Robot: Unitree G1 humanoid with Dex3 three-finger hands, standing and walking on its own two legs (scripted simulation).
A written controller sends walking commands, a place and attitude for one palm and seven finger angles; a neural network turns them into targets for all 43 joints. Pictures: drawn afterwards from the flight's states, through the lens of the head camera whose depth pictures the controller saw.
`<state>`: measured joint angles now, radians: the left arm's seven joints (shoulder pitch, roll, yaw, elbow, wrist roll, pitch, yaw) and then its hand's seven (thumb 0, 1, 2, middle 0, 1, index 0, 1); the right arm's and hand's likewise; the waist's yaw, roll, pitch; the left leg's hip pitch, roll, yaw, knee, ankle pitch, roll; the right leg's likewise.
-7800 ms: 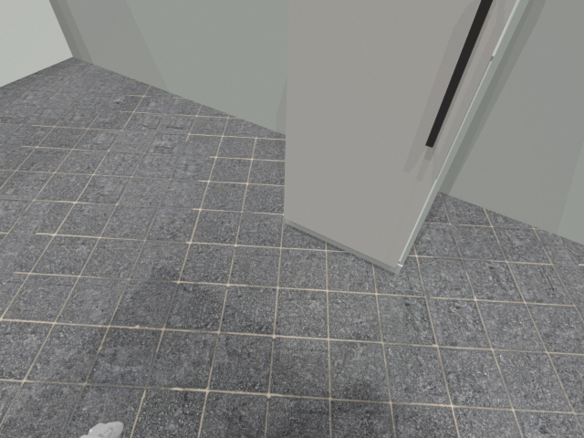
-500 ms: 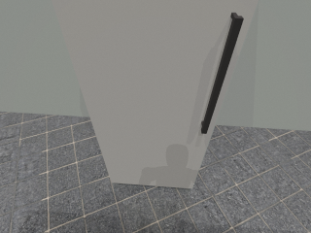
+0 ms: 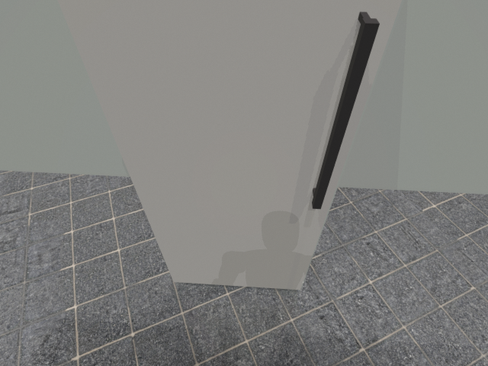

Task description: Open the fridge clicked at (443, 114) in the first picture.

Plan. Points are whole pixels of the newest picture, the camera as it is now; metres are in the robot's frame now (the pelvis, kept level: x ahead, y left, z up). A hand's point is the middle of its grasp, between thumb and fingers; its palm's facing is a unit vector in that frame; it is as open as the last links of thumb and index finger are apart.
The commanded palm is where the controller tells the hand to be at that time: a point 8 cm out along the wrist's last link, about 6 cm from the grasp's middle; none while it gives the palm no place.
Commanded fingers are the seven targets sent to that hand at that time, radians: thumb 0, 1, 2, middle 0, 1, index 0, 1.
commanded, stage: come to a stop and stand still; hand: right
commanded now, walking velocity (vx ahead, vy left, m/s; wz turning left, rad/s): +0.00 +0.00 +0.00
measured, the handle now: (334, 132) +0.51 -0.14 +0.12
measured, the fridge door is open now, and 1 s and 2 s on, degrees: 0 0 0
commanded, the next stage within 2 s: look again from close up in 0.58 s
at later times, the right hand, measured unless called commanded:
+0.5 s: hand out of the picture +0.07 -0.26 -0.16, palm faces -0.03 +0.95 -0.31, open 7.4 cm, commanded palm none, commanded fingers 0.00 -0.90 -0.90 0.20 0.30 0.20 0.30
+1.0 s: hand out of the picture +0.07 -0.24 -0.16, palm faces -0.03 +0.95 -0.30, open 7.4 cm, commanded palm none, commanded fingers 0.00 -0.90 -0.90 0.20 0.30 0.20 0.30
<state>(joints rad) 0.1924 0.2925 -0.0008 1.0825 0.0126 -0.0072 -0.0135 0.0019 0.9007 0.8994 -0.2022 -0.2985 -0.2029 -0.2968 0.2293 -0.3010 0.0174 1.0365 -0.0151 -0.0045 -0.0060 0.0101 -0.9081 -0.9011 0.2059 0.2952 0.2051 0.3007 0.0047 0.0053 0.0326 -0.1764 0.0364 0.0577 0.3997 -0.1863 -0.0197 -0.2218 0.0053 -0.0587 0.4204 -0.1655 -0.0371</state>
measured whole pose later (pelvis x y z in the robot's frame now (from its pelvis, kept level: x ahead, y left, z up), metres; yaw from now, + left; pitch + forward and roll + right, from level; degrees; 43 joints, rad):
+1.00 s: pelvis +0.02 -0.01 +0.01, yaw +0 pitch -2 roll +0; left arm 0.15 0.31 0.00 1.12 0.01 -0.01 -0.01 0.00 0.90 0.90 -0.20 -0.30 -0.20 -0.30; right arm 0.19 -0.31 0.02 1.09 -0.02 0.00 -0.01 0.01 -0.91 -0.90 0.21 0.30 0.20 0.30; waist 0.00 0.01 0.04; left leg -0.10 0.06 0.06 0.32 -0.17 -0.04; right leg -0.14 0.04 -0.06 0.32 -0.14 -0.05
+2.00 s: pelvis +0.04 +0.01 +0.01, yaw -1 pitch -2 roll +0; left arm 0.13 0.32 -0.01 1.13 0.01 -0.02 0.00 0.00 0.90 0.90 -0.20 -0.30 -0.20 -0.30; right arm 0.17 -0.32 0.01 1.10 -0.01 -0.01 0.00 0.01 -0.91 -0.90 0.21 0.30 0.20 0.30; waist 0.00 0.00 0.03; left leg -0.07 0.03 0.07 0.29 -0.19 -0.01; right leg -0.11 0.01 -0.04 0.30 -0.16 -0.02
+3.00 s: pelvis +0.04 +0.01 +0.01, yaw +0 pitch -2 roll +0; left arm 0.13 0.32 -0.01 1.13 0.01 -0.02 0.00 0.00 0.90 0.90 -0.20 -0.30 -0.20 -0.30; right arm 0.17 -0.32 0.00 1.10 -0.01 -0.01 0.00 0.01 -0.91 -0.90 0.21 0.30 0.20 0.30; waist 0.00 0.01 0.03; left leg -0.06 0.03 0.07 0.27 -0.19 -0.01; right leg -0.10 0.01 -0.05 0.29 -0.16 -0.02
